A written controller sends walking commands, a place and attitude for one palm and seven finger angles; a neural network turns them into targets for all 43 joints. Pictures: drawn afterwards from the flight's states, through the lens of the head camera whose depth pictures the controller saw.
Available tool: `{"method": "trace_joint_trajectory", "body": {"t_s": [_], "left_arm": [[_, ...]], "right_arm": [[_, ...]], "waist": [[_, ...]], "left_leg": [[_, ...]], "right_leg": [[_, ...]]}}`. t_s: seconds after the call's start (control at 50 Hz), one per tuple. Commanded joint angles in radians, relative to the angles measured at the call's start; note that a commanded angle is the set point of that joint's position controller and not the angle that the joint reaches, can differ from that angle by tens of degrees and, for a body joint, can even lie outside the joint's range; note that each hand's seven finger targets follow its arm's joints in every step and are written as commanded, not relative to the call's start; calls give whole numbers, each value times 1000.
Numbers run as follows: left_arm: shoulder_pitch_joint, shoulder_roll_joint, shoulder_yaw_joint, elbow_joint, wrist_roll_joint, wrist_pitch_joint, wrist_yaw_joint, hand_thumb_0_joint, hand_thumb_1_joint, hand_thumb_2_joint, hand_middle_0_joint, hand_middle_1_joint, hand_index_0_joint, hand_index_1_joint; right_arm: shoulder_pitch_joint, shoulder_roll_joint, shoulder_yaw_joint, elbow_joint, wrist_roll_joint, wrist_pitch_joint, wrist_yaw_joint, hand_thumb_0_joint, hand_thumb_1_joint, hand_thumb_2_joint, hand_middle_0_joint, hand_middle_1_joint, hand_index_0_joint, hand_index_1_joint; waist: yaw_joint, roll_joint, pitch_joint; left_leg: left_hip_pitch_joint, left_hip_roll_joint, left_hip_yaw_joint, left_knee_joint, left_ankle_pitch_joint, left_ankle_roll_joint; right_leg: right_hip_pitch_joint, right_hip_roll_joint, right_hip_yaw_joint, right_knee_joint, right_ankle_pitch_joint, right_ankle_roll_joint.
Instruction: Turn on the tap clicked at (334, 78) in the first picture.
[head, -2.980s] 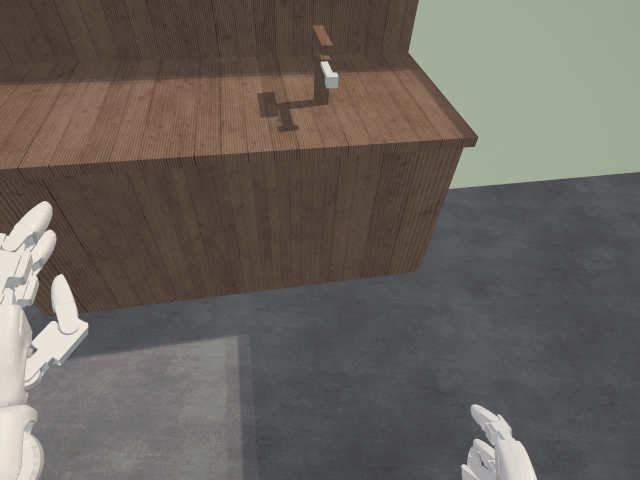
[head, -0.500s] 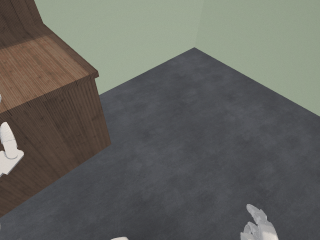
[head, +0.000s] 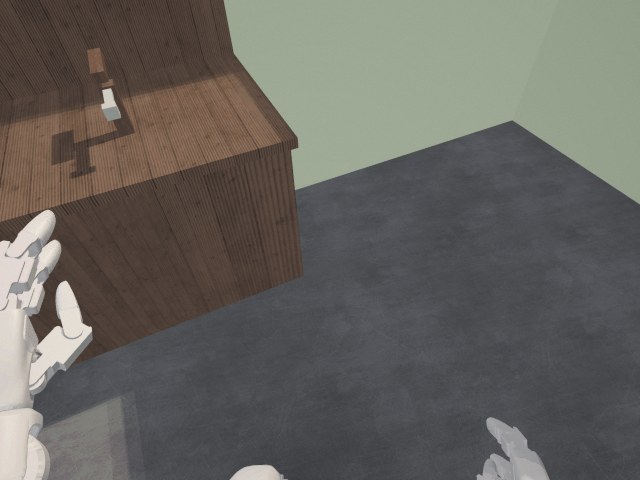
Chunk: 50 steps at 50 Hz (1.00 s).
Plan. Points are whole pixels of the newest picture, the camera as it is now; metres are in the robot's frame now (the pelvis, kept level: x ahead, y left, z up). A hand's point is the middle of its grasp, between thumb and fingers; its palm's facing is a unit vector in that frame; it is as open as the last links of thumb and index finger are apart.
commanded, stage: take the last steps up to it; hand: left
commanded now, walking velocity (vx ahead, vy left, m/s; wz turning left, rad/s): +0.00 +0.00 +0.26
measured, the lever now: (111, 111) +0.79 +0.51 +0.05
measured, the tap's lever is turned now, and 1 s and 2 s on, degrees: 0 0 0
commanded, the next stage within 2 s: none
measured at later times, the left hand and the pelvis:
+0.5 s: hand out of the picture +0.13 +0.26 +0.17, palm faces +0.52 -0.74 -0.42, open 7.4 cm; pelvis -0.05 +0.00 -0.01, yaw +6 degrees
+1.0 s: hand out of the picture +0.20 +0.31 +0.17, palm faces +0.53 -0.77 -0.36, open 7.4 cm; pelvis +0.01 +0.04 -0.01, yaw +7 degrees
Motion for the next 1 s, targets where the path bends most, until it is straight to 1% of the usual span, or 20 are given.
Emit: {"method": "trace_joint_trajectory", "body": {"t_s": [0.0,0.1,0.12,0.14,0.16,0.18,0.28,0.42,0.44,0.48,0.52,0.58,0.62,0.72,0.78,0.8,0.84,0.86,0.9,0.98], "left_arm": [[-73,260,177,-267,8,-92,48,0,900,900,-200,-300,-200,-300],[-4,228,182,-338,-10,-96,61,0,900,900,-200,-300,-200,-300],[-19,226,175,-363,-17,-108,62,0,900,900,-200,-300,-200,-300],[-5,219,169,-366,-21,-123,60,0,900,900,-200,-300,-200,-300],[11,234,176,-331,-4,-131,54,0,900,900,-200,-300,-200,-300],[28,236,184,-274,6,-132,46,0,900,900,-200,-300,-200,-300],[-48,180,116,-274,11,-136,21,0,900,900,-200,-300,-200,-300],[-143,201,113,-160,26,-105,23,0,900,900,-200,-300,-200,-300],[-149,201,109,-136,34,-100,22,0,900,900,-200,-300,-200,-300],[-209,253,129,-123,27,-90,18,0,900,900,-200,-300,-200,-300],[-275,250,124,-162,28,-117,17,0,900,900,-200,-300,-200,-300],[-156,249,148,-179,29,-136,16,0,900,900,-200,-300,-200,-300],[-136,243,148,-198,25,-143,18,0,900,900,-200,-300,-200,-300],[-29,220,165,-228,12,-127,44,0,900,900,-200,-300,-200,-300],[-56,222,169,-266,9,-129,54,0,900,900,-200,-300,-200,-300],[-57,204,149,-264,7,-132,50,0,900,900,-200,-300,-200,-300],[-113,212,140,-316,14,-153,52,0,900,900,-200,-300,-200,-300],[-114,235,148,-241,28,-157,44,0,900,900,-200,-300,-200,-300],[-147,259,163,-285,26,-152,35,0,900,900,-200,-300,-200,-300],[-50,200,130,-323,21,-145,26,0,900,900,-200,-300,-200,-300]], "right_arm": [[-131,-40,-26,-207,-8,-64,-24,0,-900,-900,200,300,200,300],[-48,-66,-54,-224,-3,-48,-9,0,-900,-900,200,300,200,300],[-44,-83,-58,-231,-3,-50,-8,0,-900,-900,200,300,200,300],[-46,-112,-67,-233,-1,-58,-1,0,-900,-900,200,300,200,300],[-30,-100,-66,-223,6,-65,11,0,-900,-900,200,300,200,300],[-44,-95,-55,-194,-6,-72,11,0,-900,-900,200,300,200,300],[-62,-104,-62,-155,12,-92,24,0,-900,-900,200,300,200,300],[-88,-86,-35,-141,-2,-85,-5,0,-900,-900,200,300,200,300],[-84,-79,-37,-137,-3,-79,-5,0,-900,-900,200,300,200,300],[-129,-70,-40,-151,-3,-76,0,0,-900,-900,200,300,200,300],[-119,-88,-46,-132,-11,-82,13,0,-900,-900,200,300,200,300],[-108,-65,-22,-118,-7,-58,10,0,-900,-900,200,300,200,300],[-121,-58,-23,-137,-7,-59,6,0,-900,-900,200,300,200,300],[-90,-52,-42,-181,-8,-67,2,0,-900,-900,200,300,200,300],[-58,-68,-55,-186,-8,-65,-9,0,-900,-900,200,300,200,300],[-44,-84,-65,-190,1,-66,-16,0,-900,-900,200,300,200,300],[-56,-108,-68,-204,6,-67,-7,0,-900,-900,200,300,200,300],[-59,-99,-63,-188,4,-73,1,0,-900,-900,200,300,200,300],[-72,-84,-56,-162,0,-84,4,0,-900,-900,200,300,200,300],[-59,-87,-57,-154,7,-106,19,0,-900,-900,200,300,200,300]], "waist": [[24,-168,-118],[-20,-77,-240],[-32,48,-251],[-21,275,-226],[-8,262,-193],[-21,257,-151],[-14,230,-56],[4,138,-50],[7,44,-47],[25,-325,27],[-8,-226,22],[-6,-104,-35],[-5,-138,-52],[21,-184,-107],[-4,-78,-135],[-18,14,-137],[-21,324,-144],[-23,250,-108],[-21,232,-74],[-9,241,-83]], "left_leg": [[34,2,57,-209,-28,13],[311,-3,73,-596,224,32],[420,96,-45,-618,339,86],[532,293,-306,-605,666,196],[536,366,-404,-617,716,266],[496,368,-431,-645,602,286],[207,211,-182,-704,167,224],[0,176,-166,-635,-267,163],[-63,124,-112,-489,-273,131],[-255,-19,-22,82,-166,50],[-233,37,-104,216,-12,27],[-121,67,-29,87,74,20],[-32,63,20,-77,86,27],[102,22,116,-365,92,41],[290,12,141,-541,175,43],[394,58,70,-579,186,65],[569,371,-388,-674,420,230],[495,406,-429,-712,352,266],[441,384,-370,-694,318,281],[342,273,-113,-691,331,214]], "right_leg": [[132,-222,130,-98,717,-104],[112,-165,102,101,546,-30],[-20,-87,66,249,362,12],[-268,25,22,393,-128,60],[-379,56,67,515,-349,45],[-446,31,95,570,-306,41],[-262,39,46,425,-96,56],[92,75,-10,-5,-114,40],[134,17,87,-94,-182,4],[47,-363,718,-398,-494,-174],[-12,-352,670,-402,-457,-191],[-3,-237,286,-290,-35,-138],[-4,-207,190,-268,49,-121],[72,-190,196,-211,85,-128],[25,-116,145,-71,54,-76],[-56,-80,116,61,52,-44],[-393,74,38,496,-308,25],[-449,55,90,620,-309,13],[-487,-3,131,635,-220,24],[-360,13,49,456,-75,37]]}}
